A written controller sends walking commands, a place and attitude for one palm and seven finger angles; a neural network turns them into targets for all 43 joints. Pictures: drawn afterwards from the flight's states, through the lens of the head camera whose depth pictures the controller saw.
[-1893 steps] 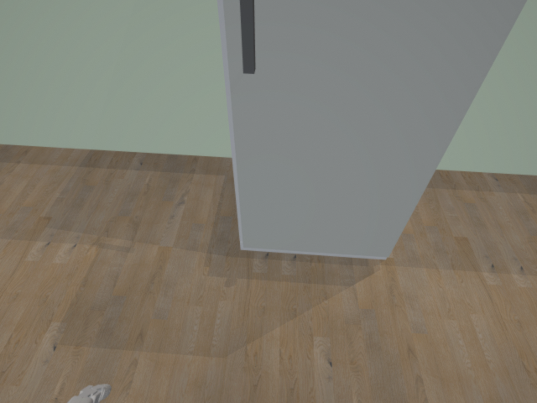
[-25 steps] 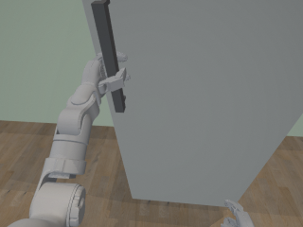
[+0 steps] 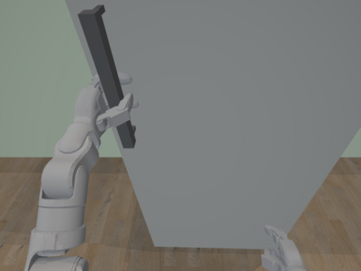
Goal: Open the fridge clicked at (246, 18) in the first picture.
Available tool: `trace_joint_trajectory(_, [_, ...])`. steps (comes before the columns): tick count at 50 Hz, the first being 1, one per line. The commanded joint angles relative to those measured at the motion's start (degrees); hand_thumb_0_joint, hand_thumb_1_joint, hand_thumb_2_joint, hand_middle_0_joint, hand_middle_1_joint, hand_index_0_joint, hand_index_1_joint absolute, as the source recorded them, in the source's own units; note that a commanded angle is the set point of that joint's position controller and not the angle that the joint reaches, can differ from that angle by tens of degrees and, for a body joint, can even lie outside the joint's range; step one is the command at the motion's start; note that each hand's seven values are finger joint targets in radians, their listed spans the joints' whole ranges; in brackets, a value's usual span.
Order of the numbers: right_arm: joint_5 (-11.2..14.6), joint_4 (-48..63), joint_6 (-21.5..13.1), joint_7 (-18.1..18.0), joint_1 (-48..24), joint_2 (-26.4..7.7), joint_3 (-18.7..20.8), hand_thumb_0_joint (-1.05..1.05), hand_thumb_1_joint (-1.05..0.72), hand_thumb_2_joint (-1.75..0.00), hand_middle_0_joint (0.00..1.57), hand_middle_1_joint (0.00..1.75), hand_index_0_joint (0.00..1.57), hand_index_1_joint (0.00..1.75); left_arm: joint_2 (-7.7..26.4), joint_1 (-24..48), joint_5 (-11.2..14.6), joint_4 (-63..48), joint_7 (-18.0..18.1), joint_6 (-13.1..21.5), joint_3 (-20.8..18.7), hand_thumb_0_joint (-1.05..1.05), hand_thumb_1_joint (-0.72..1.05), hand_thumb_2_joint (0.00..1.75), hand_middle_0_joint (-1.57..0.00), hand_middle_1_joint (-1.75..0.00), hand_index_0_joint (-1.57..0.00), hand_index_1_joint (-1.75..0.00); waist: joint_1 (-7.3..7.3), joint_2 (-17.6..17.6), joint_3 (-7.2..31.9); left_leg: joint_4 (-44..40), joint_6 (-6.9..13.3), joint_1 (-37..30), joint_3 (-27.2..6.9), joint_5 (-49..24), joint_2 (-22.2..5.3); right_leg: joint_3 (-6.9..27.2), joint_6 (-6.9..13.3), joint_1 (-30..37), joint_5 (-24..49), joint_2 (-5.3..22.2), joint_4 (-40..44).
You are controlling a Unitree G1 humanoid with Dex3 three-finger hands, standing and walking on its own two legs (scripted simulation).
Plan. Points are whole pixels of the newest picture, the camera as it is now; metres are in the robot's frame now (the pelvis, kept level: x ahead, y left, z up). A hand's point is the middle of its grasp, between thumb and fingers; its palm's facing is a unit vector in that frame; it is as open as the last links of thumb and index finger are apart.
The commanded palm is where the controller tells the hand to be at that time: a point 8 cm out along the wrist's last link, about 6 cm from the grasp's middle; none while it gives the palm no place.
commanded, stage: pull the door a little, standing still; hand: left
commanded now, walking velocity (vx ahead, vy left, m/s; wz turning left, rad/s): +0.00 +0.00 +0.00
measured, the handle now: (116, 87) +0.40 +0.14 +0.26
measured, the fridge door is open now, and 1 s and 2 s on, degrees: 0 0 0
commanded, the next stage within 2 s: walk backward, drawing the door open in 0.48 s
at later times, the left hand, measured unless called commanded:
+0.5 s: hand (124, 112) +0.35 +0.12 +0.23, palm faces -0.02 -0.99 -0.10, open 6.3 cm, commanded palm +0.27 +0.17 +0.24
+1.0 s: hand (125, 109) +0.37 +0.12 +0.22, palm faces +0.31 -0.92 -0.24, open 6.8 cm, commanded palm +0.32 +0.17 +0.23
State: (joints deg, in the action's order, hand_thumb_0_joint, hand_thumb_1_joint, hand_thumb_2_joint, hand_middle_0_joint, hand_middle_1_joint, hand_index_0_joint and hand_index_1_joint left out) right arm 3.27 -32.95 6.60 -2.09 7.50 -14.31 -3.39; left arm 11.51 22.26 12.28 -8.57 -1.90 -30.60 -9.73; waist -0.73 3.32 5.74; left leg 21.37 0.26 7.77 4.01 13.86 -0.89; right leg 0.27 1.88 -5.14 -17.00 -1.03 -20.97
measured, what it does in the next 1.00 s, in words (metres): walks ahead: left foot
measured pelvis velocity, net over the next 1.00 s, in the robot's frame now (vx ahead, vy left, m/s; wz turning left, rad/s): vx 0.16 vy -0.06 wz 0.09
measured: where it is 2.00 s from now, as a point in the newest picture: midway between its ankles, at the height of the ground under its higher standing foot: outside the picture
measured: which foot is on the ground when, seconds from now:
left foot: down 0.00-0.66, up 0.68-0.74, down 0.76-1.00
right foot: down 0.00-0.76, up 0.78-1.00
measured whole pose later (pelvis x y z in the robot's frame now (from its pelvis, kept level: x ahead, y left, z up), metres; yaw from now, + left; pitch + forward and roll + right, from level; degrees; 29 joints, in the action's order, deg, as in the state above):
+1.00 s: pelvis +0.16 -0.06 -0.01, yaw +5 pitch -3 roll +2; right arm 0.9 -27.6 -2.6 -3.1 15.7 -10.8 -0.4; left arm 15.7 -18.8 7.6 -43.8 6.3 3.4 -12.1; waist 0.1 2.4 -8.2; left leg 27.6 -1.2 -0.8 3.0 19.4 -3.4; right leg -2.4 -0.3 -28.8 -8.6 -1.2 -41.1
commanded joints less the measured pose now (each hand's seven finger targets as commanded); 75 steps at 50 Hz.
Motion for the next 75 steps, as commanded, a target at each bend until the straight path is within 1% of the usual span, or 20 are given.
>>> trace_joint_trajectory(1, [0.2, 10.6, -2.6, 0.2, -11.7, -5.2, 1.8, 0.0, -0.9, -0.9, 0.2, 0.3, 0.2, 0.3, 10.7, 10.8, 0.8, -20.0, -1.7, 1.9, -5.1, 0.0, 0.9, 0.9, -0.45, -1.4, -0.45, -1.4, 5.14, -7.1, 16.8, 4.0, 2.6, -6.7, -1.8, -33.0, 1.3, -1.8, -1.7, 8.1, 47.5, 0.9, -3.4])
trace_joint_trajectory(6, [0.2, 8.4, -3.0, -0.3, -11.7, -5.2, 1.6, 0.0, -0.9, -0.9, 0.2, 0.3, 0.2, 0.3, 9.2, 22.1, 0.5, -17.7, -1.1, -0.6, -2.3, 0.0, 0.9, 0.9, -0.45, -1.4, -0.45, -1.4, 3.28, -3.7, 14.7, 4.7, 2.4, -9.2, -2.6, -33.5, 1.3, -2.1, -1.1, 3.8, 42.2, 0.3, -2.8])
trace_joint_trajectory(20, [0.1, 11.7, -2.4, 0.8, -15.0, -4.1, 0.6, 0.0, -0.9, -0.9, 0.2, 0.3, 0.2, 0.3, 9.1, -0.2, 2.8, -33.2, -4.4, -0.4, -3.2, 0.0, 0.9, 0.9, -0.45, -1.4, -0.45, -1.4, 5.31, -6.1, 12.9, 4.2, 2.6, -6.4, -4.0, -29.1, 1.1, -2.1, -1.4, 3.5, 39.6, 0.8, -3.8])
trace_joint_trajectory(29, [0.3, 14.6, -2.7, 1.4, -14.5, -3.8, 1.0, 0.0, -0.9, -0.9, 0.2, 0.3, 0.2, 0.3, 11.9, -21.9, 5.0, -49.1, -7.6, -1.2, -8.1, 0.0, 0.9, 0.9, -0.45, -1.4, -0.45, -1.4, 6.69, -8.1, 15.8, 9.0, 2.9, -1.4, -3.0, -34.6, 1.6, -1.7, -4.7, 7.8, 64.3, 3.0, -9.2])
trace_joint_trajectory(30, [-0.7, 15.4, -1.9, -0.4, -5.7, -5.8, 1.5, 0.0, -0.9, -0.9, 0.2, 0.3, 0.2, 0.3, 21.1, 2.2, -5.0, -48.0, -0.1, 13.4, -6.7, 0.0, 0.9, 0.9, -0.45, -1.4, -0.45, -1.4, -0.05, -8.8, 5.2, 15.4, 3.4, -0.1, -2.0, -33.0, 0.9, 1.8, -4.7, 0.0, 64.4, 1.6, -6.3])
trace_joint_trajectory(36, [-2.8, 14.9, -5.7, -1.3, -3.8, -3.5, 3.4, 0.0, -0.9, -0.9, 0.2, 0.3, 0.2, 0.3, 12.6, -19.8, -6.4, -42.4, 4.4, 34.9, -2.9, 0.0, 0.9, 0.9, -0.45, -1.4, -0.45, -1.4, 3.57, -8.1, -0.1, 8.0, 2.4, 24.5, -1.1, -6.8, 3.0, 5.4, -2.7, 14.8, 90.5, 6.6, -23.8])
trace_joint_trajectory(37, [-2.7, 13.5, -6.3, -1.4, -2.3, -4.4, 3.7, 0.0, -0.9, -0.9, 0.2, 0.3, 0.2, 0.3, 13.3, -20.1, -5.9, -44.1, 4.7, 37.0, -3.0, 0.0, 0.9, 0.9, -0.45, -1.4, -0.45, -1.4, 1.31, -0.6, 4.5, -2.6, 3.2, 5.3, -1.1, -28.2, 0.2, -0.1, -4.9, 2.8, 74.8, 1.8, -30.5])
trace_joint_trajectory(38, [-2.8, 12.9, -5.6, -0.6, -1.8, -5.0, 4.6, 0.0, -0.9, -0.9, 0.2, 0.3, 0.2, 0.3, 8.7, -23.4, -5.5, -43.6, 4.9, 37.0, -0.3, 0.0, 0.9, 0.9, -0.45, -1.4, -0.45, -1.4, -0.26, 13.0, 9.3, -5.9, 6.5, -21.3, -8.9, -72.7, -8.4, -1.7, -6.5, -20.1, 26.5, -4.9, -45.0])
trace_joint_trajectory(39, [-3.9, 12.2, -5.4, 1.0, -2.8, -5.1, 5.7, 0.0, -0.9, -0.9, 0.2, 0.3, 0.2, 0.3, 7.8, -20.5, -6.8, -46.6, 5.4, 39.0, 0.9, 0.0, 0.9, 0.9, -0.45, -1.4, -0.45, -1.4, 0.67, 21.4, 13.4, 2.5, 10.0, -33.5, -15.6, -89.4, -16.6, 2.9, -3.8, -32.5, -15.2, -7.8, -53.1])
trace_joint_trajectory(40, [-4.7, 10.5, -6.6, 1.6, -2.2, -5.6, 6.2, 0.0, -0.9, -0.9, 0.2, 0.3, 0.2, 0.3, 8.3, -17.3, -7.8, -46.5, 5.9, 40.3, 0.5, 0.0, 0.9, 0.9, -0.45, -1.4, -0.45, -1.4, -0.8, 17.2, 9.0, 6.1, 8.4, -35.2, -13.8, -82.9, -17.5, 3.9, -1.6, -38.0, -21.7, -7.9, -52.6])
trace_joint_trajectory(43, [-2.7, 11.0, -7.8, 0.9, -1.4, -4.1, 5.9, 0.0, -0.9, -0.9, 0.2, 0.3, 0.2, 0.3, 9.0, -27.3, -8.2, -46.2, 8.6, 41.0, -3.7, 0.0, 0.9, 0.9, -0.45, -1.4, -0.45, -1.4, -0.09, 12.1, 3.7, 7.8, 6.2, -32.9, -8.0, -67.8, -15.0, 0.9, -0.4, -43.9, -15.9, -3.5, -36.0])
trace_joint_trajectory(51, [-2.8, 12.8, -14.2, -2.6, -6.6, -1.3, 3.2, 0.0, -0.9, -0.9, 0.2, 0.3, 0.2, 0.3, 14.0, -27.9, -7.7, -49.5, 8.5, 40.6, -9.5, 0.0, 0.9, 0.9, -0.45, -1.4, -0.45, -1.4, 2.59, 5.3, -3.2, 15.5, 3.0, 4.2, -3.5, -33.4, -13.2, -3.5, -3.5, -2.4, 18.1, 3.0, -15.8])
trace_joint_trajectory(54, [-3.4, 12.1, -15.8, -3.5, -2.1, -0.8, 3.6, 0.0, -0.9, -0.9, 0.2, 0.3, 0.2, 0.3, 17.4, -28.0, -8.0, -42.6, 8.4, 40.0, -13.5, 0.0, 0.9, 0.9, -0.45, -1.4, -0.45, -1.4, 1.68, -15.5, -4.3, 41.6, -0.1, 9.4, -2.3, 24.2, 3.3, 17.8, 1.2, -12.0, 55.6, 16.7, -2.4])
trace_joint_trajectory(55, [-3.2, 11.4, -15.9, -2.8, 1.2, -1.1, 4.0, 0.0, -0.9, -0.9, 0.2, 0.3, 0.2, 0.3, 19.6, -27.0, -8.4, -41.9, 9.0, 40.4, -17.1, 0.0, 0.9, 0.9, -0.45, -1.4, -0.45, -1.4, 2.21, -23.0, 3.7, 49.9, 0.2, 7.8, -8.6, 27.4, 3.6, 25.1, 0.9, -10.9, 41.2, 21.6, 3.9])
trace_joint_trajectory(59, [-3.5, 5.1, -10.7, -1.2, 0.9, -2.2, 5.3, 0.0, -0.9, -0.9, 0.2, 0.3, 0.2, 0.3, 23.8, -14.4, -9.4, -39.1, 9.8, 42.2, -21.7, 0.0, 0.9, 0.9, -0.45, -1.4, -0.45, -1.4, -0.44, -15.3, 16.0, 47.4, -1.3, 4.2, -5.6, 17.1, 4.2, 16.2, -2.7, -6.0, -11.1, 16.0, 12.9])
trace_joint_trajectory(67, [-2.9, 7.4, -7.9, -1.1, -2.0, -6.8, 4.9, 0.0, -0.9, -0.9, 0.2, 0.3, 0.2, 0.3, 24.1, -3.4, -8.4, -27.5, 9.3, 42.4, -18.9, 0.0, 0.9, 0.9, -0.45, -1.4, -0.45, -1.4, -1.45, -11.7, 15.6, 12.7, 2.0, -2.5, 4.8, 18.4, 7.9, 1.8, -4.9, -0.2, 0.0, 12.9, 11.9])
trace_joint_trajectory(68, [-2.9, 7.6, -7.8, -1.0, -1.5, -7.6, 4.6, 0.0, -0.9, -0.9, 0.2, 0.3, 0.2, 0.3, 25.6, -3.6, -8.0, -23.1, 9.3, 42.1, -19.8, 0.0, 0.9, 0.9, -0.45, -1.4, -0.45, -1.4, -2.89, -6.4, 12.3, 3.2, 3.9, 0.3, 3.2, 16.5, 5.1, -0.8, -6.5, 0.7, 4.1, 11.1, 1.4])
trace_joint_trajectory(70, [-4.5, 11.2, -8.9, -1.0, -8.5, -8.9, 3.7, 0.0, -0.9, -0.9, 0.2, 0.3, 0.2, 0.3, 25.8, -0.4, -7.3, -15.9, 9.5, 40.9, -21.5, 0.0, 0.9, 0.9, -0.45, -1.4, -0.45, -1.4, -0.64, 20.3, -2.7, -14.0, 15.2, 33.5, -30.6, 16.3, -20.7, 4.1, -3.8, -3.7, -5.5, -0.8, -51.5])
trace_joint_trajectory(72, [-2.8, 10.4, -8.6, -2.2, -9.1, -6.2, 5.1, 0.0, -0.9, -0.9, 0.2, 0.3, 0.2, 0.3, 33.4, 10.9, -9.8, -15.0, 8.3, 40.5, -23.7, 0.0, 0.9, 0.9, -0.45, -1.4, -0.45, -1.4, 3.99, 9.1, -4.2, -11.1, 13.6, 31.3, -20.6, -11.2, -20.7, 10.5, -1.6, -9.7, -8.6, -1.6, -64.8])
trace_joint_trajectory(75, [-2.5, 5.6, -8.1, -4.2, -4.5, -8.7, 6.6, 0.0, -0.9, -0.9, 0.2, 0.3, 0.2, 0.3, 28.0, 13.2, -9.2, -6.2, 8.9, 38.6, -18.9, 0.0, 0.9, 0.9, -0.45, -1.4, -0.45, -1.4, 1.06, -1.2, -8.3, 1.1, 10.2, 10.4, -11.4, -26.1, -13.8, 1.8, -2.8, -22.6, -9.3, 0.4, -43.4])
